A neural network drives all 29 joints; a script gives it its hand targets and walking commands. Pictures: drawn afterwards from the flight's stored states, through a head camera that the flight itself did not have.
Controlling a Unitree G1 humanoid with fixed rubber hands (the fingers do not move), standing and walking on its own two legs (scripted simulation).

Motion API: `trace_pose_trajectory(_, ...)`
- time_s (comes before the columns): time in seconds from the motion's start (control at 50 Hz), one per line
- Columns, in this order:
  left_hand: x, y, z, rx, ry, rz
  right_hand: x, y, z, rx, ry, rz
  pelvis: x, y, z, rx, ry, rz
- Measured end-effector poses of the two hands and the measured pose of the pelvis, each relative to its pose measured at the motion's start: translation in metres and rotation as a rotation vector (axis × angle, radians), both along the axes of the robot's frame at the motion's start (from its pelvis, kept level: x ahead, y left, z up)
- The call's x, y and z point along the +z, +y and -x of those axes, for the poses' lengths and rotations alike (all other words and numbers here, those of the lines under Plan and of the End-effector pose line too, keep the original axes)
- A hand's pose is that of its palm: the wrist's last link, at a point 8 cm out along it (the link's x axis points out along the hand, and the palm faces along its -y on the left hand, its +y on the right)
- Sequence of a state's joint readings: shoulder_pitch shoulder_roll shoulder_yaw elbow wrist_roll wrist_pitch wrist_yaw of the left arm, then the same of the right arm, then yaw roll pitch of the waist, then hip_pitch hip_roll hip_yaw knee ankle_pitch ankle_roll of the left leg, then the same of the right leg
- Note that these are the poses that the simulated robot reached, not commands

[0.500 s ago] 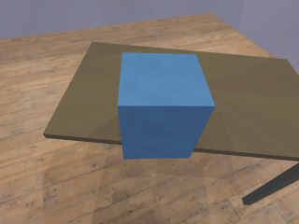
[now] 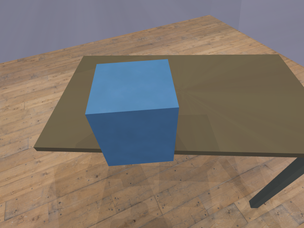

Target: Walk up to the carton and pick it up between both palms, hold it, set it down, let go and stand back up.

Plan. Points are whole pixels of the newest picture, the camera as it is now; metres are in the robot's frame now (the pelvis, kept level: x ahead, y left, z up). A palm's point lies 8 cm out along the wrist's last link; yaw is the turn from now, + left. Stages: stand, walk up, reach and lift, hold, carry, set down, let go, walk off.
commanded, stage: walk up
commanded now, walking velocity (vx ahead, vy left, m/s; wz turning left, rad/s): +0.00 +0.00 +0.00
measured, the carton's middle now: (136, 114) +0.45 +0.05 +0.05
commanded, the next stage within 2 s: stand in 1.30 s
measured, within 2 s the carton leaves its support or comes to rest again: neither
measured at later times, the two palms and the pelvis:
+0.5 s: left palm out of the picture -0.04 +0.22 -0.15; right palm out of the picture -0.04 -0.19 -0.15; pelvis -0.01 +0.01 +0.00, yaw +0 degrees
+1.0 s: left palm out of the picture -0.03 +0.25 -0.15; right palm out of the picture -0.03 -0.16 -0.15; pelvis +0.01 +0.04 +0.00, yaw +0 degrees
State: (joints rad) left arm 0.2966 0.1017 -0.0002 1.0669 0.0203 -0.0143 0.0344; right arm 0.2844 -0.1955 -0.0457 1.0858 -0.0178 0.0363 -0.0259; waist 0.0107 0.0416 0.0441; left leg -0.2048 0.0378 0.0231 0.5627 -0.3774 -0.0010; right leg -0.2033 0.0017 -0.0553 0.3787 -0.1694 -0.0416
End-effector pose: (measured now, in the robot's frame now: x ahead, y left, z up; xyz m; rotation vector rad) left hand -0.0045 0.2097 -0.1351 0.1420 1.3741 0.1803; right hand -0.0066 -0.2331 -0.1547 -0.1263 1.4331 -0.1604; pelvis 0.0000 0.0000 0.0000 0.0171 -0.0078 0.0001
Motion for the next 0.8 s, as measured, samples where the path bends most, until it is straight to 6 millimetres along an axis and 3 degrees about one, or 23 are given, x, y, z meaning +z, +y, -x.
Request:
trace_pose_trajectory(0.14,-0.015,-0.006,0.01,0.013,0.012,0.043,0.006,0.004,0.001,0.007,-0.026,0.022,-0.003,-0.002,0.004,0.001,-0.027,0.018)
trace_pose_trajectory(0.4,-0.011,0.005,0.028,0.017,0.048,0.032,0.001,0.039,0.022,-0.018,-0.009,-0.047,-0.001,0.005,0.011,-0.006,-0.027,0.015)
trace_pose_trajectory(0.58,-0.011,0.009,0.037,0.019,0.077,0.034,0.001,0.043,0.048,-0.022,0.06,-0.045,-0.002,0.011,0.014,-0.001,-0.018,0.011)
trace_pose_trajectory(0.8,-0.013,0.01,0.037,0.028,0.071,0.05,0.003,0.047,0.05,-0.016,0.075,-0.032,-0.003,0.017,0.008,-0.001,-0.003,0.014)
